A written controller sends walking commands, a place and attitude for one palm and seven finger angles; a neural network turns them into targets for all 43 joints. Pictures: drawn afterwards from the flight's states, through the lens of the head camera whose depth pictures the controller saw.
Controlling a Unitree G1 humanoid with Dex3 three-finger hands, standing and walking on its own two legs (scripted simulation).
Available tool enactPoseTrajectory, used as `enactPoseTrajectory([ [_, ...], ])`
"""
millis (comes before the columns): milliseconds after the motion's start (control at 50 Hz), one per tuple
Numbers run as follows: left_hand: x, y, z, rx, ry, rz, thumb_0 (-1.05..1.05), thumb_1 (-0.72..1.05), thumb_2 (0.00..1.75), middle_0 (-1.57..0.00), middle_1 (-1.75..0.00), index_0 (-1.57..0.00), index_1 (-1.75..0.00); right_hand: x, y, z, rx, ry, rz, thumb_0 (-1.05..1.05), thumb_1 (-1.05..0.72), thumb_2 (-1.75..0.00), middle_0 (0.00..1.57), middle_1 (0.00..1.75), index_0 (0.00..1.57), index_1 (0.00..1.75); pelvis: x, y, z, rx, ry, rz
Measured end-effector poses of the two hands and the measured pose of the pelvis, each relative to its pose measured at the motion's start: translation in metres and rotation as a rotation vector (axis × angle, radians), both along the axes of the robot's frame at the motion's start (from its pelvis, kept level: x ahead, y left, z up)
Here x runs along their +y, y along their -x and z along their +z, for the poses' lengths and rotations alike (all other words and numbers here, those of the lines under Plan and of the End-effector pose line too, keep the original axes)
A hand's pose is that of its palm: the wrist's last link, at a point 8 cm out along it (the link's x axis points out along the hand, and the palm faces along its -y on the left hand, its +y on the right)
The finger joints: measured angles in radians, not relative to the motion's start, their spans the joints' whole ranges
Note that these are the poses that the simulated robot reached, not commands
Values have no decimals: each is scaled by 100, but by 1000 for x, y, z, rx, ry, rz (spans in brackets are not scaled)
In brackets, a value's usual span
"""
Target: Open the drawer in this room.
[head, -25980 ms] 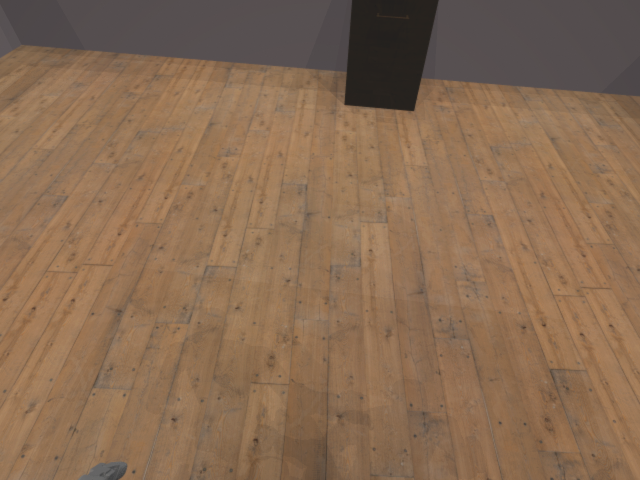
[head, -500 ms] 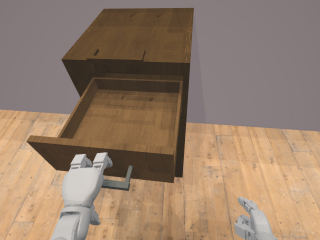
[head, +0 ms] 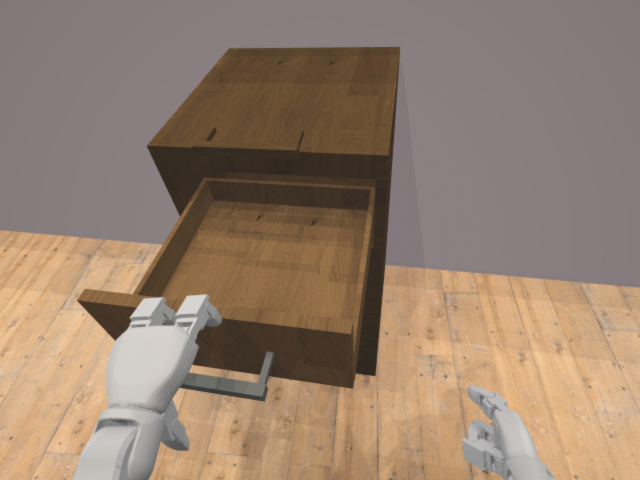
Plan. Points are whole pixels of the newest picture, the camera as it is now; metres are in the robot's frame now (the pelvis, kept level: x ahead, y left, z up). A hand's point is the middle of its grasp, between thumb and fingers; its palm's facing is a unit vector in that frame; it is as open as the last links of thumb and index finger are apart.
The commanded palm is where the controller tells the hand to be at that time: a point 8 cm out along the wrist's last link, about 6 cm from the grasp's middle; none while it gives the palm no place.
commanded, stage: lift the hand off the handle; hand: left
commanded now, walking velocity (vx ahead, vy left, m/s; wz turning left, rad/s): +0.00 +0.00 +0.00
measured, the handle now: (212, 368) +0.26 +0.20 -0.04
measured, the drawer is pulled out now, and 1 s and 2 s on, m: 0.30 0.30 0.30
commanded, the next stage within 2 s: draw the hand back to the body in 0.46 s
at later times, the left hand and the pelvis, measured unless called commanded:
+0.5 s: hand (159, 343) +0.23 +0.21 +0.11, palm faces +0.08 -0.13 -0.99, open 13.8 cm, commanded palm +0.19 +0.21 +0.16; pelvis +0.00 +0.01 +0.02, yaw +0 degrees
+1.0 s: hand (124, 362) +0.20 +0.23 +0.11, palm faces +0.07 -0.12 -0.99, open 13.8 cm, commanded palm +0.17 +0.23 +0.17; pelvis -0.01 +0.01 +0.02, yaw +0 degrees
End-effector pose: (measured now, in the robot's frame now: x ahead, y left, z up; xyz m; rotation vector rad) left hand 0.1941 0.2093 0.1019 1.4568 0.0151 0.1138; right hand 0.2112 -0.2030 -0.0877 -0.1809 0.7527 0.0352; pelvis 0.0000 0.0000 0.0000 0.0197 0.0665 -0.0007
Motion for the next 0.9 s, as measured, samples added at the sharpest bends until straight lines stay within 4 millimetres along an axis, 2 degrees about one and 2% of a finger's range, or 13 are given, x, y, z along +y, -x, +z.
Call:
enactPoseTrajectory([
  [240,5,7,33,-24,5,-11,0,-49,30,-32,-120,-32,-120,5,-4,9,-2,-8,25,1,-91,-90,20,30,20,30,4,-2,7,-33,6,3],
  [420,6,-2,55,-42,4,-31,0,-49,30,-32,-120,-32,-120,13,-3,14,4,-18,32,1,-91,-90,20,30,20,30,8,2,13,-66,8,7],
  [540,7,-7,53,4,24,-38,0,-49,30,-32,-120,-32,-120,18,1,18,6,-32,35,1,-91,-90,20,30,20,30,9,5,16,-72,8,2],
  [700,6,3,54,-10,21,-70,0,-49,30,-32,-120,-32,-120,16,6,17,15,-21,34,1,-90,-90,20,30,20,30,11,5,17,-68,12,-4],
  [900,29,14,62,-4,1,8,0,-49,30,-32,-120,-32,-120,13,6,18,17,-7,24,1,-91,-90,20,30,20,30,12,5,18,-76,14,2],
])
